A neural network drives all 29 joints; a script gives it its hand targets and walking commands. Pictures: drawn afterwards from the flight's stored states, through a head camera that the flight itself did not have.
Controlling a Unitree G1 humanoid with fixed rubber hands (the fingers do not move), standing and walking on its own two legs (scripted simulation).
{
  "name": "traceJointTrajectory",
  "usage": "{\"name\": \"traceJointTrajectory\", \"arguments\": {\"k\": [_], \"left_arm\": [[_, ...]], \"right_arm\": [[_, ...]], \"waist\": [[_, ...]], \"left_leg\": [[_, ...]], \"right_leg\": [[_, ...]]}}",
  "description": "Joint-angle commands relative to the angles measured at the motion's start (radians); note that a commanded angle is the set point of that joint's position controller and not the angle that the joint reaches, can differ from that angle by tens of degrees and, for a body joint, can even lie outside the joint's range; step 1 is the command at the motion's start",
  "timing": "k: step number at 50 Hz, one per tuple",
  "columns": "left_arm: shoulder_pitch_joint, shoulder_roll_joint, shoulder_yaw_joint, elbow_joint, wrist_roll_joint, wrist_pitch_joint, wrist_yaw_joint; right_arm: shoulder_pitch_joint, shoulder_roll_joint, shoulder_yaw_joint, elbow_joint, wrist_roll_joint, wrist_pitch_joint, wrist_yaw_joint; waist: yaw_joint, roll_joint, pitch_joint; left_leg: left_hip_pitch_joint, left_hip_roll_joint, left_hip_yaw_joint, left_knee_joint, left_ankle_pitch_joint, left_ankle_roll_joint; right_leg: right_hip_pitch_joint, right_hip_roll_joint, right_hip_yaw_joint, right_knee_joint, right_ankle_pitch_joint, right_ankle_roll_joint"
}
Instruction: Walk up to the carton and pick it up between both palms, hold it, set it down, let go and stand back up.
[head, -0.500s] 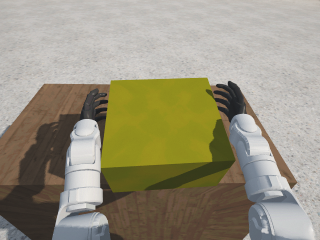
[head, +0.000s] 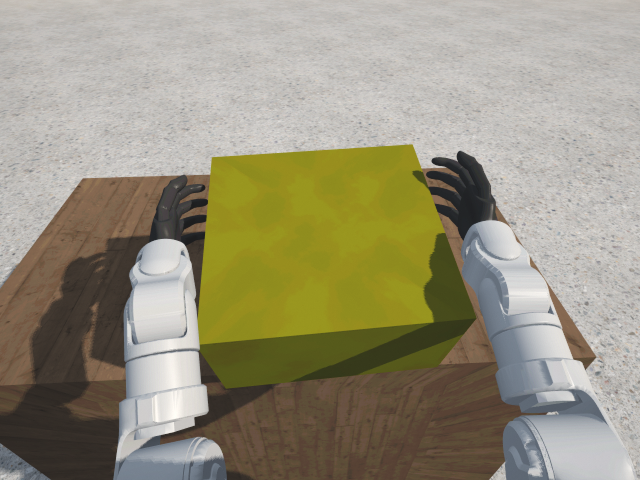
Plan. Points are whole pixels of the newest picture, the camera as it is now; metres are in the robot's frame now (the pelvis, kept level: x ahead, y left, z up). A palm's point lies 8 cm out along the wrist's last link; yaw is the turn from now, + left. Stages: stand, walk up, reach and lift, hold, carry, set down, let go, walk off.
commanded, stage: reach and lift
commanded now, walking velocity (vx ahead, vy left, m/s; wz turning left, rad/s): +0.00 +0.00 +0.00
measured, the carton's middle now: (323, 261) +0.37 -0.01 +0.11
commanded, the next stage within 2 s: hold in 0.46 s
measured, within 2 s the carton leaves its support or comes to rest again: neither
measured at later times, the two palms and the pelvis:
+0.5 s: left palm (154, 240) +0.34 +0.18 +0.19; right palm (475, 207) +0.34 -0.18 +0.21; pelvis -0.02 -0.02 +0.00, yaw +1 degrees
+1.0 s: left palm (156, 235) +0.34 +0.18 +0.19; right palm (474, 204) +0.35 -0.18 +0.21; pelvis -0.01 +0.00 +0.00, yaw +1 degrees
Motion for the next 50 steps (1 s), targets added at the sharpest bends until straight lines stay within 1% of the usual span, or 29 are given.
{"name": "traceJointTrajectory", "arguments": {"k": [1,2,3,5,6,9,11,14,15,17,19,20,23,25,29,33,34,36,41,42,45,46,48,50], "left_arm": [[-0.628,-0.354,-0.421,-0.133,-0.156,-0.046,-0.187],[-0.626,-0.355,-0.420,-0.131,-0.154,-0.044,-0.191],[-0.635,-0.351,-0.422,-0.142,-0.156,-0.045,-0.193],[-0.652,-0.342,-0.414,-0.136,-0.150,-0.042,-0.198],[-0.650,-0.339,-0.400,-0.110,-0.144,-0.039,-0.203],[-0.672,-0.327,-0.379,-0.087,-0.134,-0.037,-0.216],[-0.693,-0.330,-0.368,-0.069,-0.135,-0.041,-0.223],[-0.719,-0.333,-0.365,-0.055,-0.140,-0.051,-0.227],[-0.720,-0.327,-0.359,-0.044,-0.139,-0.052,-0.228],[-0.745,-0.325,-0.351,-0.038,-0.141,-0.057,-0.230],[-0.759,-0.323,-0.346,-0.026,-0.138,-0.058,-0.231],[-0.762,-0.316,-0.337,-0.008,-0.132,-0.057,-0.232],[-0.789,-0.308,-0.313,0.029,-0.119,-0.054,-0.241],[-0.801,-0.308,-0.313,0.028,-0.120,-0.055,-0.245],[-0.813,-0.319,-0.322,0.025,-0.129,-0.057,-0.242],[-0.809,-0.316,-0.314,0.015,-0.115,-0.048,-0.238],[-0.798,-0.321,-0.319,0.011,-0.116,-0.043,-0.238],[-0.799,-0.321,-0.327,-0.013,-0.118,-0.039,-0.237],[-0.761,-0.332,-0.358,-0.074,-0.122,-0.024,-0.234],[-0.742,-0.333,-0.356,-0.077,-0.116,-0.018,-0.232],[-0.721,-0.336,-0.387,-0.144,-0.130,-0.009,-0.227],[-0.718,-0.338,-0.397,-0.166,-0.136,-0.007,-0.222],[-0.692,-0.341,-0.409,-0.176,-0.140,0.003,-0.214],[-0.680,-0.334,-0.409,-0.186,-0.134,0.011,-0.211]], "right_arm": [[-0.549,0.426,0.338,-0.212,0.071,-0.020,0.124],[-0.552,0.426,0.336,-0.216,0.073,-0.020,0.120],[-0.555,0.432,0.344,-0.220,0.074,-0.020,0.117],[-0.553,0.437,0.333,-0.204,0.069,-0.010,0.115],[-0.553,0.432,0.318,-0.187,0.058,-0.004,0.114],[-0.576,0.445,0.305,-0.166,0.043,-0.001,0.117],[-0.597,0.454,0.300,-0.161,0.033,-0.005,0.118],[-0.623,0.469,0.293,-0.158,0.021,-0.012,0.118],[-0.636,0.476,0.297,-0.160,0.023,-0.014,0.118],[-0.646,0.484,0.293,-0.141,0.016,-0.013,0.118],[-0.652,0.485,0.289,-0.130,0.015,-0.012,0.119],[-0.648,0.482,0.276,-0.106,0.010,-0.008,0.119],[-0.658,0.485,0.257,-0.061,-0.004,-0.001,0.122],[-0.662,0.490,0.252,-0.058,-0.005,-0.002,0.125],[-0.693,0.496,0.263,-0.076,0.010,-0.010,0.125],[-0.681,0.487,0.265,-0.060,0.017,-0.003,0.124],[-0.670,0.482,0.266,-0.068,0.018,-0.002,0.123],[-0.665,0.477,0.271,-0.073,0.026,-0.001,0.123],[-0.633,0.456,0.286,-0.109,0.048,0.005,0.121],[-0.623,0.446,0.296,-0.111,0.055,0.008,0.121],[-0.604,0.442,0.320,-0.158,0.078,0.012,0.121],[-0.602,0.437,0.331,-0.176,0.089,0.012,0.122],[-0.585,0.424,0.337,-0.196,0.095,0.018,0.122],[-0.582,0.414,0.338,-0.197,0.100,0.025,0.125]], "waist": [[0.007,0.045,-0.336],[0.001,0.044,-0.335],[0.004,0.047,-0.345],[-0.004,0.046,-0.326],[-0.007,0.044,-0.301],[-0.002,0.036,-0.295],[0.001,0.034,-0.295],[0.001,0.026,-0.315],[0.007,0.022,-0.320],[0.007,0.016,-0.316],[0.006,0.019,-0.322],[-0.001,0.022,-0.308],[0.002,0.024,-0.280],[-0.001,0.031,-0.286],[0.000,0.032,-0.320],[-0.001,0.038,-0.300],[-0.009,0.039,-0.297],[-0.009,0.046,-0.305],[-0.028,0.059,-0.310],[-0.023,0.065,-0.302],[-0.026,0.069,-0.330],[-0.022,0.072,-0.334],[-0.030,0.074,-0.320],[-0.025,0.072,-0.304]], "left_leg": [[-0.059,-0.045,0.035,-0.043,0.345,-0.070],[-0.065,-0.046,0.034,-0.043,0.338,-0.069],[-0.064,-0.048,0.035,-0.039,0.340,-0.070],[-0.080,-0.049,0.036,-0.049,0.301,-0.065],[-0.093,-0.049,0.037,-0.062,0.260,-0.062],[-0.128,-0.048,0.044,-0.081,0.176,-0.048],[-0.143,-0.047,0.047,-0.085,0.143,-0.041],[-0.146,-0.046,0.046,-0.085,0.128,-0.035],[-0.151,-0.046,0.047,-0.084,0.127,-0.033],[-0.158,-0.049,0.047,-0.086,0.118,-0.029],[-0.159,-0.051,0.048,-0.091,0.106,-0.027],[-0.167,-0.051,0.050,-0.097,0.085,-0.025],[-0.192,-0.050,0.057,-0.108,0.041,-0.018],[-0.197,-0.048,0.059,-0.110,0.033,-0.016],[-0.171,-0.050,0.055,-0.105,0.078,-0.021],[-0.157,-0.050,0.054,-0.103,0.096,-0.029],[-0.156,-0.050,0.054,-0.104,0.105,-0.031],[-0.139,-0.048,0.052,-0.098,0.135,-0.037],[-0.096,-0.045,0.045,-0.076,0.232,-0.057],[-0.091,-0.044,0.045,-0.074,0.254,-0.059],[-0.057,-0.045,0.038,-0.052,0.337,-0.071],[-0.047,-0.041,0.031,-0.042,0.368,-0.074],[-0.035,-0.039,0.028,-0.035,0.387,-0.080],[-0.041,-0.039,0.027,-0.041,0.368,-0.078]], "right_leg": [[0.229,0.054,-0.023,0.023,0.246,-0.005],[0.241,0.051,-0.021,0.026,0.252,-0.005],[0.244,0.052,-0.022,0.028,0.257,-0.003],[0.241,0.046,-0.022,0.023,0.230,0.000],[0.233,0.043,-0.023,0.015,0.195,0.002],[0.235,0.034,-0.019,0.013,0.129,0.003],[0.232,0.031,-0.021,0.014,0.095,0.003],[0.236,0.029,-0.021,0.018,0.081,0.005],[0.242,0.028,-0.022,0.021,0.080,0.007],[0.239,0.028,-0.020,0.018,0.066,0.009],[0.237,0.028,-0.021,0.015,0.049,0.009],[0.235,0.026,-0.020,0.009,0.030,0.011],[0.230,0.023,-0.017,0.003,-0.022,0.009],[0.237,0.020,-0.018,0.009,-0.028,0.008],[0.248,0.027,-0.020,0.006,0.013,0.009],[0.241,0.030,-0.021,0.003,0.020,0.009],[0.247,0.032,-0.023,0.002,0.031,0.009],[0.247,0.035,-0.025,0.003,0.050,0.005],[0.256,0.044,-0.032,0.010,0.113,0.000],[0.253,0.046,-0.034,0.009,0.123,-0.002],[0.256,0.054,-0.034,0.017,0.175,-0.006],[0.249,0.058,-0.035,0.020,0.185,-0.008],[0.231,0.059,-0.035,0.018,0.182,-0.011],[0.221,0.060,-0.033,0.015,0.164,-0.014]]}}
